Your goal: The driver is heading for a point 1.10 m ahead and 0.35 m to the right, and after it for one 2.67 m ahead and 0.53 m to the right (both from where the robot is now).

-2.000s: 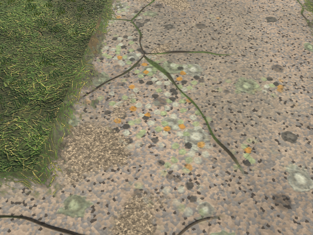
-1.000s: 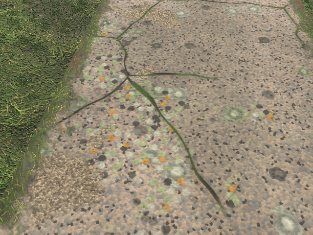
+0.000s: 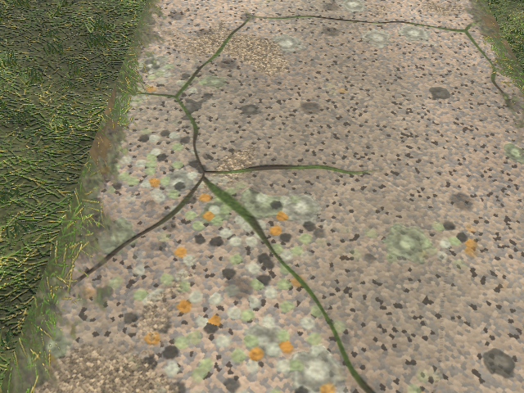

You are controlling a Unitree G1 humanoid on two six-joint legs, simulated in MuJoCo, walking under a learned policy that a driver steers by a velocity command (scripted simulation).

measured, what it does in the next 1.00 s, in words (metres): walks ahead, turning right: right foot, then left foot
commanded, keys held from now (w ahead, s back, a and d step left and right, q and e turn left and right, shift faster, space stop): w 0.38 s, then w+e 0.62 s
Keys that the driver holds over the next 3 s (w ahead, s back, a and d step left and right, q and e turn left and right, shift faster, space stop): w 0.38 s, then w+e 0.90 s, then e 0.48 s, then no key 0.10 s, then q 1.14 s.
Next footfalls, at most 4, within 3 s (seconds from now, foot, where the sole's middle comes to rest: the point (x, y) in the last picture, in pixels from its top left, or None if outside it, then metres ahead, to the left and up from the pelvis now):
0.16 right None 0.30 -0.13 -0.78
0.66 left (200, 358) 0.60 0.11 -0.78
1.22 right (313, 287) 0.80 -0.22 -0.78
1.68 left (295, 212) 1.08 -0.20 -0.78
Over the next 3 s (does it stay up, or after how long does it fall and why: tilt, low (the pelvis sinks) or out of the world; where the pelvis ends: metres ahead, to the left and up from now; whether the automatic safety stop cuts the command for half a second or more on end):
stays up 0.92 -0.21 0.00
